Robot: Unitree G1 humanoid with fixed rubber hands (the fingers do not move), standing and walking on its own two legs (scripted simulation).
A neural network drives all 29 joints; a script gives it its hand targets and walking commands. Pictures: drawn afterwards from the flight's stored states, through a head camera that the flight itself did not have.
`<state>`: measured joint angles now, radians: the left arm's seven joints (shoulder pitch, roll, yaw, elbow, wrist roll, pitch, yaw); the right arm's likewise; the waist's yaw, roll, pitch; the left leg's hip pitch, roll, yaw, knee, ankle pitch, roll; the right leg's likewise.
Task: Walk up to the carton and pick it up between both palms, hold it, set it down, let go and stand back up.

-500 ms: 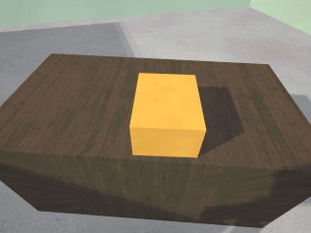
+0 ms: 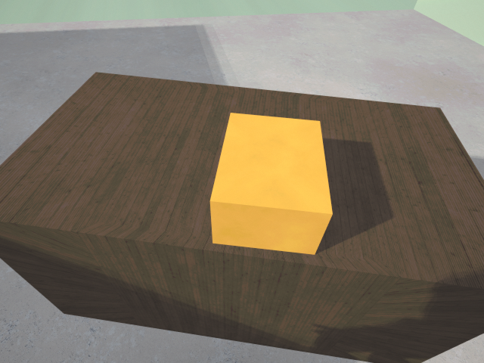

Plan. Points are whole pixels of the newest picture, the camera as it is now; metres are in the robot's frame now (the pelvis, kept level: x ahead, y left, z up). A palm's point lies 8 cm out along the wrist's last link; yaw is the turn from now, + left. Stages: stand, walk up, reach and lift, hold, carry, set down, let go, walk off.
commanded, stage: walk up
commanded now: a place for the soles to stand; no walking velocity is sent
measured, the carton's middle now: (269, 178) +0.54 -0.05 -0.03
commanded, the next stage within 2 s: none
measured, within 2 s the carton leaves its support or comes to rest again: neither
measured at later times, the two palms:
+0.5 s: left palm out of the picture +0.02 +0.26 -0.16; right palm out of the picture +0.08 -0.23 -0.12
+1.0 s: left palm (140, 353) +0.19 +0.20 -0.15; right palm out of the picture +0.17 -0.29 -0.15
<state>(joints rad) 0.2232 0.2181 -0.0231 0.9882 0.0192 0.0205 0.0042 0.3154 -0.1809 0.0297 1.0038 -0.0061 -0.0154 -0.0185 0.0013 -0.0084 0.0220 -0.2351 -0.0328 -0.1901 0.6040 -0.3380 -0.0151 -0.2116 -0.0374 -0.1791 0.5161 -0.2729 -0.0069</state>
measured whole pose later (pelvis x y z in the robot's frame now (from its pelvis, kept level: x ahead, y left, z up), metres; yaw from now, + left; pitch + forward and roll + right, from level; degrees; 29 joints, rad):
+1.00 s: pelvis +0.06 -0.03 -0.03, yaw +2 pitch -3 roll -2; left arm 0.06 0.16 0.04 0.83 0.01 0.04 0.04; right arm 0.13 -0.26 -0.04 0.89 -0.02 0.07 -0.03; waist 0.01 0.05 0.18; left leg -0.39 0.01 -0.05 1.03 -0.59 -0.03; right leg -0.47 0.03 -0.07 0.65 -0.12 -0.04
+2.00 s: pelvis +0.05 +0.00 +0.00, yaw -13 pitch -2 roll +2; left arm 0.28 0.18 -0.02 0.96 0.01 -0.03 0.03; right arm 0.23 -0.22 0.01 1.01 -0.03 0.03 -0.01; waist -0.01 -0.01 0.05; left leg -0.15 0.00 0.21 0.54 -0.35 0.04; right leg -0.25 0.03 0.18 0.64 -0.35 0.02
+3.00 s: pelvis +0.04 -0.03 +0.01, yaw -15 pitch -3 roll +0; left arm 0.27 0.21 -0.04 1.10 -0.01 0.00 0.02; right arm 0.29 -0.20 0.04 1.09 -0.02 0.00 -0.01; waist 0.00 -0.02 0.04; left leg -0.11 0.08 0.20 0.46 -0.30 -0.01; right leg -0.18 0.09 0.11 0.47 -0.24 -0.04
